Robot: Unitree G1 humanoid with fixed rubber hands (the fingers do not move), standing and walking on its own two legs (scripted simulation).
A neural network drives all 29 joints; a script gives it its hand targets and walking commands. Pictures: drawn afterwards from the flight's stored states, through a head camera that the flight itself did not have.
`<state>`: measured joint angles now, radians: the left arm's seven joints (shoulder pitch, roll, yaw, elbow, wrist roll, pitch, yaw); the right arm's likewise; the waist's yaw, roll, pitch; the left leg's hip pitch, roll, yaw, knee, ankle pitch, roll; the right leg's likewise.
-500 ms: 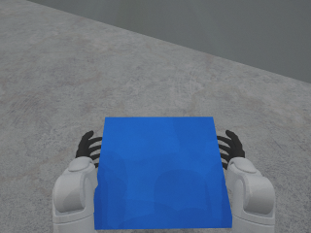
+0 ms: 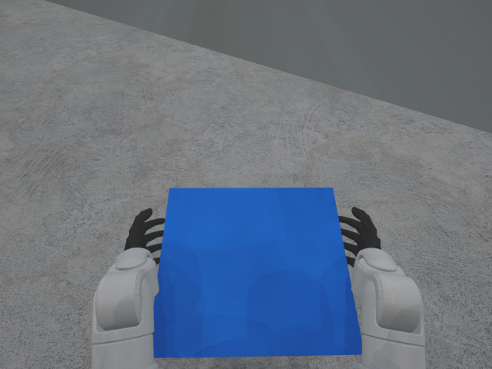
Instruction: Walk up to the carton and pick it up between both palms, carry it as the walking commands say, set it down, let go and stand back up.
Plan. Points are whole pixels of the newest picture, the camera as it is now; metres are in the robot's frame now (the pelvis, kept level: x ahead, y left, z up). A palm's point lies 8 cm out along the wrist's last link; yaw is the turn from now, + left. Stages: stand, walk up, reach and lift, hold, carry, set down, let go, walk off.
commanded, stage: carry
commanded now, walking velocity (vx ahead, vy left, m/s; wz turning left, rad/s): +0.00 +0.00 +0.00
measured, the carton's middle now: (250, 278) +0.28 +0.00 -0.02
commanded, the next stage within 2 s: none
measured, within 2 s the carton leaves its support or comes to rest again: neither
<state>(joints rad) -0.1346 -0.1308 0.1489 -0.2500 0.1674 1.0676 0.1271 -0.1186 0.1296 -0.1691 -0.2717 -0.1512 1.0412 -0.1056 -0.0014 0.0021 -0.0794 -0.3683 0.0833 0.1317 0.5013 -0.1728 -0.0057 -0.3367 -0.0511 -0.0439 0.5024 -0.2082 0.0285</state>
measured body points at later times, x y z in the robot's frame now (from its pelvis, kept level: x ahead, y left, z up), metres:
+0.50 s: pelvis -0.01 +0.00 +0.00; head -0.01 +0.00 +0.45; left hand +0.28 +0.18 +0.04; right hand +0.29 -0.17 +0.04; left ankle +0.05 +0.13 -0.73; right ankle +0.03 -0.14 -0.73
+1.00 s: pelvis +0.00 +0.00 +0.00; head -0.01 +0.00 +0.45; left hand +0.28 +0.18 +0.02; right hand +0.28 -0.17 +0.02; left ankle +0.05 +0.13 -0.73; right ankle +0.03 -0.14 -0.73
